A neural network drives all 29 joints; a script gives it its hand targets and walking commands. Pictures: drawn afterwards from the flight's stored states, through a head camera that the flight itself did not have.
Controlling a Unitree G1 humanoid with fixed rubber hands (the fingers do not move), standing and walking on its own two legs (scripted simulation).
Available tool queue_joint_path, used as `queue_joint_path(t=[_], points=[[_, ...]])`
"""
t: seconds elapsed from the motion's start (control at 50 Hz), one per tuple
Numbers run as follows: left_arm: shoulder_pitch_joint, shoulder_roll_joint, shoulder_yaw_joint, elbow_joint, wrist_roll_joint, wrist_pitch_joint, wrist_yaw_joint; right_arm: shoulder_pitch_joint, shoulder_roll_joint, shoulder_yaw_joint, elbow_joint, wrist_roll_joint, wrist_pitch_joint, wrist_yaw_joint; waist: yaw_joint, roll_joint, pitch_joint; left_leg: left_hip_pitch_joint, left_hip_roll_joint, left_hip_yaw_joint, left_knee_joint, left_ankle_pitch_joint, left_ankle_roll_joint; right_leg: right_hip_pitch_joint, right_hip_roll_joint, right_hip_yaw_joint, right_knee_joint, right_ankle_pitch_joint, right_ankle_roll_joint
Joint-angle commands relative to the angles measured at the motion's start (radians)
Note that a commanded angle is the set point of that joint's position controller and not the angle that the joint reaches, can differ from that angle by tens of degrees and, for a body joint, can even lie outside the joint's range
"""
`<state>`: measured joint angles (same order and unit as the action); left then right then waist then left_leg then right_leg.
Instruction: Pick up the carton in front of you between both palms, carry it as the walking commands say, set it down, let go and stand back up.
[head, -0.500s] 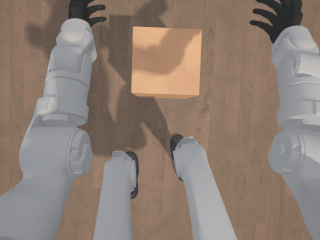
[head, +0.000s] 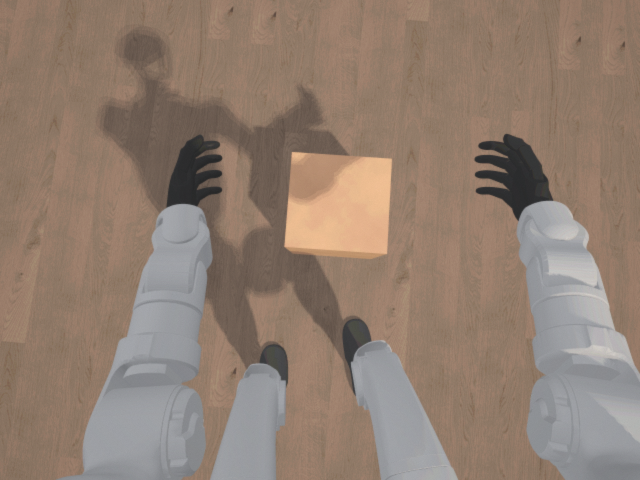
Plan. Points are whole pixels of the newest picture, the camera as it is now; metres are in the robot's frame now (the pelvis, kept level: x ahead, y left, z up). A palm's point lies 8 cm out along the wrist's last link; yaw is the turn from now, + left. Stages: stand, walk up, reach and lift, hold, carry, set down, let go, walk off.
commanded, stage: let go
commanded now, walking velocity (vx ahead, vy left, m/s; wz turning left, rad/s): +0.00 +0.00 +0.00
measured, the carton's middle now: (336, 212) +0.48 -0.08 -0.57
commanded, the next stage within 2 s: stand in 1.10 s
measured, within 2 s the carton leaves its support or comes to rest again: neither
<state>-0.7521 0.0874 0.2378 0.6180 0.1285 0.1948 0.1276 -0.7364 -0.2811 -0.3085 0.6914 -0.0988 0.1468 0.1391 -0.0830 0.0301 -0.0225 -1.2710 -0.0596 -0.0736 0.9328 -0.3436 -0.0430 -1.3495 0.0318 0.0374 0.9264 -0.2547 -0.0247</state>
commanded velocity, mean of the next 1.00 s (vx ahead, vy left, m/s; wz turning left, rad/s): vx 0.00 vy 0.00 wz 0.00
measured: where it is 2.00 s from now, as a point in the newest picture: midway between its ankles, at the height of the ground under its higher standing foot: (317, 386)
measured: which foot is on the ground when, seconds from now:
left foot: down 0.00-1.00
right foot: down 0.00-1.00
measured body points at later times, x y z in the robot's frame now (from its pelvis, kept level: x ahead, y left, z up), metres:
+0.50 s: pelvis +0.05 +0.02 +0.08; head +0.16 +0.02 +0.51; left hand +0.30 +0.22 -0.02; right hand +0.24 -0.23 -0.01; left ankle +0.03 +0.14 -0.66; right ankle +0.07 -0.10 -0.66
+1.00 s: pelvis +0.07 +0.04 +0.08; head +0.08 +0.03 +0.53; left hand +0.25 +0.26 +0.01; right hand +0.23 -0.21 +0.01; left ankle +0.03 +0.14 -0.66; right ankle +0.07 -0.10 -0.66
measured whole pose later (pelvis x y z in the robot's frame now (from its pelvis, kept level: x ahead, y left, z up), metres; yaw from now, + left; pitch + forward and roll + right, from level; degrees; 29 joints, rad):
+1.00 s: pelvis +0.07 +0.04 +0.08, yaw -3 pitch -4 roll -1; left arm 0.22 0.20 0.03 0.43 0.01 0.12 -0.06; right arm 0.22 -0.22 -0.05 0.41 -0.02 0.15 0.07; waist 0.00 0.02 0.10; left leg -0.06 -0.03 -0.05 0.45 -0.32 0.03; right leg -0.13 0.02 0.06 0.43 -0.24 0.01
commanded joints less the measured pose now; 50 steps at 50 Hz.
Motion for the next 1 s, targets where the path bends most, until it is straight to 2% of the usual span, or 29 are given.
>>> queue_joint_path(t=[0.0,0.14,0.28,0.46,0.54,0.6,0.7,0.8,0.96,0.98], points=[[-0.045,0.072,-0.020,-0.182,-0.007,-0.049,-0.008,-0.009,-0.127,0.016,-0.165,0.017,-0.040,0.002,-0.044,-0.058,-0.884,0.214,-0.041,0.102,-0.124,0.183,-0.014,0.981,-0.008,-0.009,-0.060,0.538,0.035],[0.261,0.078,-0.048,-0.136,-0.019,-0.116,-0.051,0.292,-0.054,0.088,-0.181,0.073,-0.095,-0.008,-0.003,-0.069,-0.707,0.296,-0.024,0.088,-0.229,0.145,0.008,1.111,-0.028,0.033,-0.158,0.538,0.044],[0.511,0.110,-0.086,-0.137,-0.045,-0.173,-0.090,0.570,-0.032,0.150,-0.232,0.101,-0.144,-0.038,0.018,-0.079,-0.536,0.510,-0.008,0.073,-0.331,0.167,0.022,1.176,-0.027,0.034,-0.263,0.500,0.050],[0.779,0.152,-0.139,-0.202,-0.089,-0.213,-0.129,0.855,-0.012,0.224,-0.322,0.125,-0.169,-0.065,0.043,-0.024,-0.263,0.880,0.018,0.051,-0.487,0.253,0.026,1.230,0.001,-0.008,-0.426,0.367,0.046],[0.865,0.168,-0.156,-0.228,-0.101,-0.202,-0.145,0.904,-0.025,0.235,-0.344,0.119,-0.154,-0.066,0.067,0.025,-0.147,0.983,0.032,0.041,-0.544,0.290,0.017,1.260,0.016,-0.023,-0.481,0.287,0.039],[0.902,0.176,-0.170,-0.245,-0.109,-0.182,-0.159,0.925,-0.032,0.237,-0.355,0.112,-0.131,-0.066,0.078,0.034,-0.070,1.015,0.043,0.034,-0.576,0.289,0.016,1.289,0.024,-0.032,-0.502,0.251,0.035],[0.922,0.184,-0.187,-0.272,-0.125,-0.134,-0.179,0.931,-0.044,0.229,-0.355,0.097,-0.079,-0.065,0.081,0.019,0.041,1.016,0.062,0.028,-0.609,0.241,0.026,1.328,0.033,-0.045,-0.509,0.194,0.032],[0.921,0.193,-0.191,-0.289,-0.131,-0.098,-0.189,0.937,-0.045,0.222,-0.353,0.083,-0.039,-0.065,0.070,-0.005,0.071,1.035,0.063,0.029,-0.606,0.258,0.027,1.353,0.036,-0.048,-0.503,0.200,0.032],[0.936,0.202,-0.177,-0.291,-0.116,-0.078,-0.186,0.936,-0.037,0.224,-0.368,0.081,-0.024,-0.066,0.084,0.003,0.054,1.079,0.048,0.033,-0.575,0.351,0.020,1.369,0.032,-0.036,-0.502,0.252,0.030],[0.987,0.211,-0.179,-0.221,-0.129,-0.106,-0.165,0.898,-0.084,0.208,-0.413,0.061,0.029,-0.094,0.083,-0.020,-0.007,1.152,0.046,0.031,-0.536,0.443,0.019,1.326,0.056,-0.048,-0.471,0.236,0.042]])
